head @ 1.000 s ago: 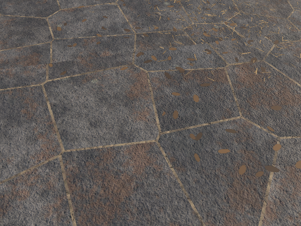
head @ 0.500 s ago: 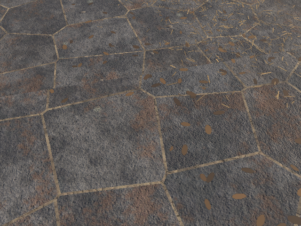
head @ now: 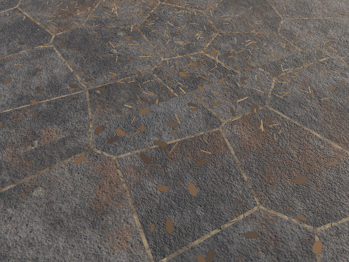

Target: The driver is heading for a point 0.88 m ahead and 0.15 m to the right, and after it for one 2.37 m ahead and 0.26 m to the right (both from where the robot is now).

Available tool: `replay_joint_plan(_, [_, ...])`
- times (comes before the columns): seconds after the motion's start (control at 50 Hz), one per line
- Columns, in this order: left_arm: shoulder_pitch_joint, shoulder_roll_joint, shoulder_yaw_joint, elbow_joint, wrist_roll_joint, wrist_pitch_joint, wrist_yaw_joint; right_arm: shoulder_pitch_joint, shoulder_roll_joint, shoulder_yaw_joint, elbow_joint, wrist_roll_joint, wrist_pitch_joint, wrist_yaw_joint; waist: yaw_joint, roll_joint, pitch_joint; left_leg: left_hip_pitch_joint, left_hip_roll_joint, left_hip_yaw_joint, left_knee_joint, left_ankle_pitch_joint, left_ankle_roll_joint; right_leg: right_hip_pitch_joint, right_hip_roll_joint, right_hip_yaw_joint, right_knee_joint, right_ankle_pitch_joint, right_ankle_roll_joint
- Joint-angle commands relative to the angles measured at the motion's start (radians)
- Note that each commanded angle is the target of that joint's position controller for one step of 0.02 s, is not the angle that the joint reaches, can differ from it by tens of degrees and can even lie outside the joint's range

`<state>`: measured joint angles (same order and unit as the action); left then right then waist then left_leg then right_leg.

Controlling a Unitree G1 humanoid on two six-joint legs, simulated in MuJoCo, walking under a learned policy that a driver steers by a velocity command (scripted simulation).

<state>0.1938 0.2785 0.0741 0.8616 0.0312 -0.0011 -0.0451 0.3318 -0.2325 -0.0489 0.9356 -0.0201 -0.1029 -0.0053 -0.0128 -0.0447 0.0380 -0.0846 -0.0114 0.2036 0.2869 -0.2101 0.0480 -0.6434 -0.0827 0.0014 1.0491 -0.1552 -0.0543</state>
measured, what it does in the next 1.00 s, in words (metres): walks ahead, turning right: right foot, then left foot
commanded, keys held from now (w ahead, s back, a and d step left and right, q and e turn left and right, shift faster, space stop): w+e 0.56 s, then w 0.20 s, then w+q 0.24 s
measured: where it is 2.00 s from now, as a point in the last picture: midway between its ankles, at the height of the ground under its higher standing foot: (227, 193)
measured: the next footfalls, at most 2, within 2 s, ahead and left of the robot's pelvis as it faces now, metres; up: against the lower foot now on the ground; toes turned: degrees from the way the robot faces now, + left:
right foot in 0.24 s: +0.28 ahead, -0.12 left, +0.00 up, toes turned -14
left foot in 0.78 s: +0.64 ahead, -0.07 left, +0.00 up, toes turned -24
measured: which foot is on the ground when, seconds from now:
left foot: down 0.00-0.26, up 0.28-0.76, down 0.78-1.00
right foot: up 0.00-0.22, down 0.24-0.78, up 0.80-1.00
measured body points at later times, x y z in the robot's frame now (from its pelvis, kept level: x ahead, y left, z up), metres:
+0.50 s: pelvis +0.27 -0.08 +0.00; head +0.30 -0.10 +0.45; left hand +0.38 +0.19 -0.13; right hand +0.33 -0.36 -0.13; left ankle +0.39 +0.08 -0.67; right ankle +0.24 -0.11 -0.75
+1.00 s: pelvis +0.56 -0.12 +0.00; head +0.59 -0.12 +0.45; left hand +0.76 +0.08 -0.13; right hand +0.49 -0.38 -0.13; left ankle +0.60 -0.06 -0.75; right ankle +0.50 -0.24 -0.67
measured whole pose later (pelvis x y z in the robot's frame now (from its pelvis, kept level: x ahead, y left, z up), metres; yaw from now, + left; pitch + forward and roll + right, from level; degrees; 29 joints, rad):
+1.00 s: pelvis +0.56 -0.12 +0.00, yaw -21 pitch +0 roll +0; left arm 0.22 0.27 0.04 0.81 0.05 -0.05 -0.02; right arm 0.34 -0.25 -0.05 0.88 -0.01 -0.06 0.02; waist -0.01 -0.04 0.04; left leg -0.20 -0.09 -0.01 0.37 -0.16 0.09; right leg -0.48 -0.02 0.03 1.06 -0.30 -0.03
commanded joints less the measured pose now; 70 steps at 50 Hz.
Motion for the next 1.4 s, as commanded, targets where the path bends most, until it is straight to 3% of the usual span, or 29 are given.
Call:
replay_joint_plan(0.02, [-0.064,-0.009,-0.015,-0.079,-0.001,-0.006,-0.017,-0.017,-0.090,-0.015,-0.045,0.000,-0.018,0.000,0.015,0.116,0.040,-0.030,0.247,-0.077,-0.153,0.279,0.094,-0.026,-0.017,-0.017,-0.146,0.125,0.011])
replay_joint_plan(0.16, [-0.207,0.011,-0.020,-0.148,0.011,-0.008,-0.028,0.068,-0.153,-0.032,-0.009,-0.003,0.010,-0.017,-0.014,0.122,0.050,0.155,0.296,0.031,-0.040,0.579,0.068,0.072,0.047,-0.133,-0.408,0.027,-0.066])
replay_joint_plan(0.2, [-0.121,0.034,-0.007,-0.130,0.013,-0.010,-0.018,0.070,-0.185,-0.040,-0.006,-0.005,0.029,-0.021,0.028,0.144,-0.012,0.195,0.298,0.059,0.150,0.864,0.058,0.192,0.120,-0.165,-0.431,-0.088,-0.109])
replay_joint_plan(0.24, [0.159,0.095,0.029,-0.043,0.022,-0.027,0.005,0.058,-0.195,-0.041,-0.024,-0.004,0.048,-0.017,0.149,0.079,-0.173,0.042,0.271,0.083,0.583,0.725,0.021,0.556,0.158,-0.109,-0.542,-0.092,-0.173])
replay_joint_plan(0.26, [0.223,0.217,0.062,-0.039,0.030,-0.027,0.021,0.087,-0.095,-0.019,-0.087,0.011,0.043,-0.005,0.135,-0.113,-0.282,-0.337,0.176,0.081,0.933,0.129,-0.033,0.869,-0.128,0.313,-0.581,-0.230,-0.274])
replay_joint_plan(0.28, [0.211,0.273,0.073,-0.065,-0.005,-0.016,0.026,0.016,-0.120,-0.027,-0.146,0.004,0.030,0.009,0.119,-0.154,-0.346,-0.588,-0.001,-0.112,1.146,-0.354,-0.071,0.964,-0.274,0.774,-0.755,-0.159,-0.365])
replay_joint_plan(0.3, [0.195,0.248,0.067,-0.052,-0.012,-0.007,0.033,-0.102,-0.145,-0.030,-0.170,0.001,0.023,0.013,0.132,-0.021,-0.218,-0.699,0.062,-0.214,1.146,-0.254,-0.059,0.908,-0.240,0.615,-0.773,-0.072,-0.331])
replay_joint_plan(0.34, [0.095,0.148,0.042,-0.052,-0.021,-0.017,0.043,-0.075,-0.118,-0.020,-0.148,0.005,0.010,0.011,0.044,0.059,-0.053,-0.609,0.136,-0.218,0.967,-0.113,-0.049,0.650,-0.153,0.384,-0.783,0.150,-0.253])
replay_joint_plan(0.36, [0.061,0.120,0.033,-0.054,-0.030,-0.025,0.047,-0.057,-0.118,-0.021,-0.146,-0.016,0.025,0.010,0.006,0.053,-0.035,-0.543,0.147,-0.224,0.914,-0.105,-0.060,0.569,-0.105,0.319,-0.794,0.232,-0.232])
replay_joint_plan(0.46, [0.116,0.135,0.031,-0.048,-0.032,-0.060,0.039,-0.105,-0.093,-0.016,-0.173,-0.029,0.080,0.022,-0.004,0.027,-0.039,-0.525,0.137,-0.202,0.764,-0.014,-0.104,0.489,-0.033,0.254,-0.836,0.293,-0.223])
replay_joint_plan(0.66, [0.300,0.121,0.018,-0.002,-0.021,-0.063,0.054,-0.416,-0.087,0.008,-0.284,-0.015,0.059,0.039,0.114,-0.019,0.018,-0.587,0.066,-0.180,0.357,0.218,-0.069,0.671,-0.044,0.283,-0.801,0.402,-0.169])
replay_joint_plan(0.72, [0.270,0.146,0.018,0.001,-0.015,-0.068,0.065,-0.357,-0.111,0.002,-0.279,-0.011,0.047,0.037,0.068,-0.033,0.020,-0.438,0.036,-0.181,0.263,0.155,-0.015,0.682,-0.074,0.286,-0.759,0.523,-0.130])
replay_joint_plan(0.76, [0.238,0.168,0.020,0.003,-0.011,-0.073,0.062,-0.162,-0.151,-0.018,-0.217,-0.009,0.036,0.020,-0.020,-0.021,-0.066,-0.195,-0.028,-0.153,0.210,0.077,0.024,0.679,-0.038,0.246,-0.554,0.767,-0.098])
replay_joint_plan(0.78, [0.227,0.162,0.017,0.002,-0.010,-0.076,0.057,-0.012,-0.177,-0.030,-0.178,-0.014,0.027,0.007,-0.093,0.008,-0.151,0.001,0.017,-0.186,0.177,0.091,0.054,0.608,0.008,0.195,-0.356,0.692,-0.082])
replay_joint_plan(0.8, [0.269,0.087,-0.002,-0.030,-0.024,-0.082,0.052,0.129,-0.260,-0.047,-0.168,-0.035,0.022,-0.007,-0.114,0.136,-0.293,0.242,0.253,-0.499,0.166,-0.052,0.126,0.416,0.089,0.134,-0.041,0.363,-0.053])
replay_joint_plan(0.82, [0.389,0.049,-0.005,-0.018,-0.040,-0.080,0.046,0.129,-0.319,-0.066,-0.138,-0.031,0.034,0.004,-0.042,0.359,-0.333,0.359,0.421,-0.951,0.021,-0.016,0.252,0.152,0.256,0.092,0.207,-0.361,-0.020])
replay_joint_plan(0.84, [0.314,0.105,-0.002,-0.012,-0.001,-0.075,0.050,0.034,-0.224,-0.048,-0.151,0.003,0.043,0.017,-0.014,0.173,-0.190,0.245,0.370,-0.939,-0.017,-0.146,0.236,0.060,0.172,0.142,0.258,-0.302,-0.037])
replay_joint_plan(0.86, [0.220,0.107,-0.002,-0.030,0.005,-0.077,0.043,-0.052,-0.162,-0.034,-0.166,0.013,0.045,0.023,0.000,0.092,-0.075,0.113,0.328,-0.771,-0.025,-0.120,0.221,0.049,0.117,0.110,0.220,-0.207,-0.032])
replay_joint_plan(0.9, [0.139,0.088,-0.010,-0.060,0.015,-0.073,0.033,-0.073,-0.116,-0.018,-0.151,0.008,0.038,0.025,0.019,0.085,-0.017,-0.001,0.231,-0.607,-0.050,0.105,0.188,0.073,0.060,0.076,0.127,-0.147,-0.015])
replay_joint_plan(1.0, [0.077,0.046,-0.032,-0.093,0.021,-0.049,0.021,0.021,-0.154,-0.030,-0.094,0.021,0.023,0.018,0.034,0.117,-0.027,-0.070,0.167,-0.496,-0.095,0.280,0.213,0.086,0.030,0.023,-0.042,-0.123,0.061])
replay_joint_plan(1.16, [-0.225,0.035,-0.055,-0.199,-0.004,-0.056,0.022,0.135,-0.177,-0.047,-0.075,0.013,0.040,0.013,-0.058,0.119,-0.007,-0.040,0.132,-0.494,-0.049,0.324,0.166,0.102,0.060,-0.002,-0.400,0.091,0.104])
replay_joint_plan(1.22, [-0.182,0.051,-0.051,-0.198,-0.008,-0.074,0.037,0.120,-0.184,-0.053,-0.085,0.007,0.056,0.002,-0.030,0.133,-0.025,-0.027,0.120,-0.511,0.091,0.555,0.113,0.221,0.105,0.012,-0.486,0.050,0.078])
replay_joint_plan(1.26, [-0.037,0.084,-0.038,-0.158,-0.002,-0.094,0.053,0.074,-0.192,-0.059,-0.104,0.021,0.057,-0.001,0.043,0.111,-0.080,-0.061,0.058,-0.504,0.261,0.592,0.058,0.433,0.114,0.018,-0.635,0.136,0.044])
replay_joint_plan(1.28, [0.077,0.145,-0.022,-0.144,0.015,-0.109,0.066,0.058,-0.163,-0.053,-0.132,0.035,0.048,0.002,0.088,0.046,-0.177,-0.166,0.005,-0.470,0.455,0.420,0.024,0.645,-0.034,0.131,-0.641,0.224,0.000])
replay_joint_plan(1.3, [0.165,0.219,-0.010,-0.149,0.024,-0.101,0.076,0.130,-0.071,-0.033,-0.166,0.038,0.047,-0.005,0.069,-0.134,-0.308,-0.333,-0.085,-0.348,0.694,-0.290,0.007,0.865,-0.331,0.348,-0.557,0.620,-0.052])
replay_joint_plan(1.32, [0.156,0.238,0.008,-0.148,-0.005,-0.071,0.071,0.231,-0.123,-0.045,-0.165,0.044,0.068,-0.021,0.040,-0.249,-0.411,-0.441,-0.117,-0.275,0.873,-0.484,0.005,0.886,-0.435,0.580,-0.587,0.668,-0.186])
replay_joint_plan(1.34, [0.091,0.132,-0.014,-0.171,-0.015,-0.058,0.068,0.207,-0.157,-0.052,-0.126,0.014,0.092,-0.025,0.017,-0.068,-0.288,-0.472,-0.050,-0.294,0.940,-0.407,-0.003,0.761,-0.367,0.488,-0.616,0.579,-0.178])
replay_joint_plan(1.36, [0.035,0.062,-0.035,-0.180,-0.016,-0.058,0.069,0.129,-0.151,-0.055,-0.134,0.003,0.101,-0.013,0.015,-0.026,-0.183,-0.476,-0.031,-0.281,0.928,-0.337,-0.017,0.658,-0.296,0.348,-0.641,0.560,-0.149])
replay_joint_plan(1.4, [-0.008,0.048,-0.041,-0.176,-0.012,-0.056,0.077,0.074,-0.124,-0.054,-0.153,-0.004,0.125,0.008,-0.010,-0.083,-0.103,-0.451,0.006,-0.263,0.895,-0.255,-0.055,0.533,-0.215,0.181,-0.697,0.588,-0.124])
Velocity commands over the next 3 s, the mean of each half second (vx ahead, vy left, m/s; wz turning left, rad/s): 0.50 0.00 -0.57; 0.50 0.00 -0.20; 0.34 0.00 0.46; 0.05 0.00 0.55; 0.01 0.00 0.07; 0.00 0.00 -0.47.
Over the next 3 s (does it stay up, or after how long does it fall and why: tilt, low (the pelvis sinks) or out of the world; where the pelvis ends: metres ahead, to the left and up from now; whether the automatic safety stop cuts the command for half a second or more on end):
stays up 0.74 -0.25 -0.01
